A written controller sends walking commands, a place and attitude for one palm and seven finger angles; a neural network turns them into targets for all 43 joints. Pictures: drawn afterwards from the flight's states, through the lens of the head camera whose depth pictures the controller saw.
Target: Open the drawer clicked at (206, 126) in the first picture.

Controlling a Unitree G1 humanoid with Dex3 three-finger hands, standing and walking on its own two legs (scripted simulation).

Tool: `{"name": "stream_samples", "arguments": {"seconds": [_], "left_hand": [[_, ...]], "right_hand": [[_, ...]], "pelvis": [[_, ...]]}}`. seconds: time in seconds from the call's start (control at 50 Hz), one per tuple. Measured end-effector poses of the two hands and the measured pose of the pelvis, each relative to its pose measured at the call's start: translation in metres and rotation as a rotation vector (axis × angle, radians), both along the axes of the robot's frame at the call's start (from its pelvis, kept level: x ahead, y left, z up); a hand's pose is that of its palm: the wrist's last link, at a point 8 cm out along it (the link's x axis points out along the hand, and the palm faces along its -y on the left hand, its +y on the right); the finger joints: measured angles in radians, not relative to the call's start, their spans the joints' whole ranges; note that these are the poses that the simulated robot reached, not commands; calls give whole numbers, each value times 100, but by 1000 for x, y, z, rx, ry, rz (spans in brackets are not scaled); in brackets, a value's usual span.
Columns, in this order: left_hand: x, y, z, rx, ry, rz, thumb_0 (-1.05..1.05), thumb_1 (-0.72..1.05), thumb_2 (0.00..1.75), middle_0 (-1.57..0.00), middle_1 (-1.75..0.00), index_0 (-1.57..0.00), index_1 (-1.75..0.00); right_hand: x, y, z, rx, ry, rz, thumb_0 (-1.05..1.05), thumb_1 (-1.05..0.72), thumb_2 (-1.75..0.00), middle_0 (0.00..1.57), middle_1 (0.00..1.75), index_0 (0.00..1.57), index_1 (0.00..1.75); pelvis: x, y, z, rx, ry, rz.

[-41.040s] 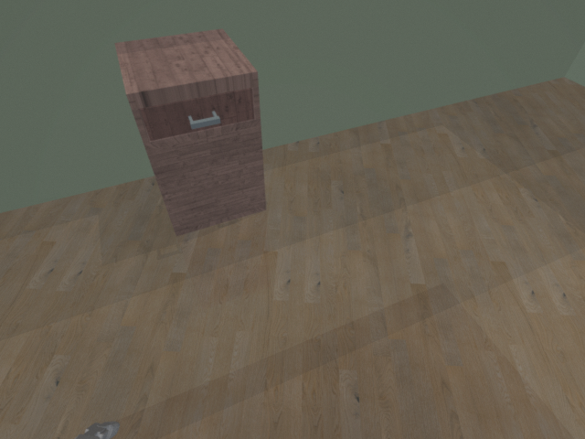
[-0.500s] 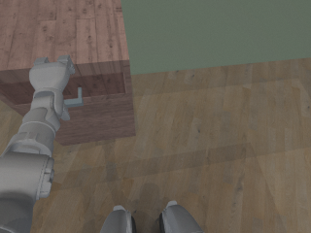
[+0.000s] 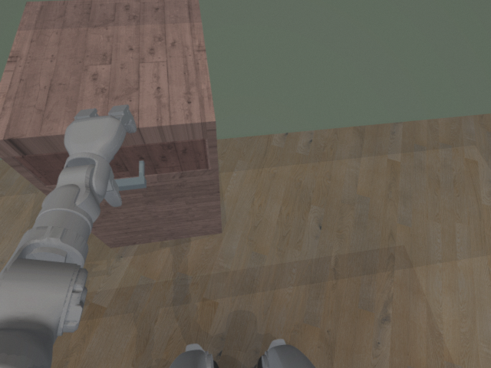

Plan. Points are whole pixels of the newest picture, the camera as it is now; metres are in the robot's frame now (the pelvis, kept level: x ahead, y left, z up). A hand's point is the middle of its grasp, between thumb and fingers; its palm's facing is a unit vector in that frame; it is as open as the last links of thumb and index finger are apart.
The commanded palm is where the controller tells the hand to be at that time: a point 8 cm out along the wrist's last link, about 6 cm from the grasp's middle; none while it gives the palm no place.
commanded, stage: draw the hand back to the body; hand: left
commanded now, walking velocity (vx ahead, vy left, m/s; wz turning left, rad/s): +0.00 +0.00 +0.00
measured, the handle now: (122, 176) +0.53 +0.24 -0.15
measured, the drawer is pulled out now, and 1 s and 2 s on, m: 0.00 0.00 0.00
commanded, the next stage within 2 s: step back with the hand held close in 1.52 s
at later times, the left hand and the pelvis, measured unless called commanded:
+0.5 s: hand (56, 210) +0.35 +0.24 +0.07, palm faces +0.02 -0.09 -1.00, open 13.8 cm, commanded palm +0.31 +0.25 +0.13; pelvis +0.00 +0.00 +0.03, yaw +2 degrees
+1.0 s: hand out of the picture +0.24 +0.20 +0.18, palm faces +0.34 -0.87 -0.34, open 11.5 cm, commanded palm +0.19 +0.25 +0.20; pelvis +0.02 -0.03 +0.06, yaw +3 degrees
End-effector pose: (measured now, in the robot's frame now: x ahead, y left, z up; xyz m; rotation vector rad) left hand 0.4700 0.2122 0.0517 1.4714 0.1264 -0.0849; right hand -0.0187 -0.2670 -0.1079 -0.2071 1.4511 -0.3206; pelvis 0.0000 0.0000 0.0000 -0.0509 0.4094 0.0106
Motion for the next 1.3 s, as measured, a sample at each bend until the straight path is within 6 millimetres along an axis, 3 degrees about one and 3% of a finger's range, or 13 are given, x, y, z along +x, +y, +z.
{"name": "stream_samples", "arguments": {"seconds": [0.08, 0.14, 0.28, 0.44, 0.54, 0.58, 0.66, 0.76, 0.86, 1.12, 1.3], "left_hand": [[-18, 1, 9, -23, -107, -34, 0, -48, 30, -32, -120, -32, -120], [-34, 15, 18, 15, -167, 18, 0, -48, 30, -32, -120, -32, -120], [-77, 50, 42, 82, -142, 181, 0, -48, 30, -32, -120, -32, -120], [-123, 31, 66, 11, -117, 67, 0, -49, 30, -32, -120, -32, -120], [-155, 30, 77, 13, -166, 57, 0, -49, 30, -32, -120, -32, -120], [-169, 35, 79, -361, -179, 187, 0, -48, 30, -31, -120, -32, -119], [-194, 38, 89, -891, -246, 332, 0, -44, 32, -31, -117, -31, -117], [-215, 37, 114, -1114, -353, 330, 0, -33, 37, -30, -110, -30, -109], [-234, 39, 133, -1130, -405, 310, 0, -19, 43, -29, -100, -29, -100], [-302, 29, 161, -1023, -440, 315, 0, 25, 62, -25, -72, -25, -71], [-333, 26, 185, -952, -511, 290, 1, 56, 76, -23, -52, -23, -51]], "right_hand": [[6, 4, -2, 18, -9, -3, 0, -91, -90, 20, 30, 20, 30], [18, 9, -5, 48, -28, 6, 0, -91, -90, 20, 30, 20, 30], [69, 18, 0, 98, -158, 41, 0, -91, -90, 20, 30, 20, 30], [148, 21, 32, 74, -402, 153, 1, -91, -90, 20, 30, 20, 30], [184, 26, 48, 88, -523, 216, 0, -91, -90, 20, 30, 20, 30], [192, 32, 54, 102, -561, 228, 1, -91, -90, 20, 30, 20, 30], [201, 45, 72, 113, -638, 272, 1, -91, -90, 20, 30, 20, 30], [208, 54, 84, 132, -708, 323, 1, -91, -90, 20, 30, 20, 30], [210, 48, 85, 143, -723, 341, 1, -90, -90, 20, 30, 20, 30], [212, 8, 79, 97, -711, 318, 1, -91, -90, 20, 30, 20, 30], [226, 8, 86, 100, -788, 299, 1, -91, -90, 20, 30, 20, 30]], "pelvis": [[5, 4, 3, 4, -18, -15], [7, 5, 6, 7, -42, -16], [8, 7, 21, 11, -126, 9], [5, 6, 33, 24, -229, 31], [-1, 2, 35, 34, -269, 28], [-3, 0, 38, 39, -319, 35], [1, -7, 47, 49, -395, 35], [7, -16, 54, 56, -443, 42], [10, -23, 59, 59, -455, 41], [21, -36, 61, 60, -457, 43], [21, -40, 60, 59, -462, 45]]}}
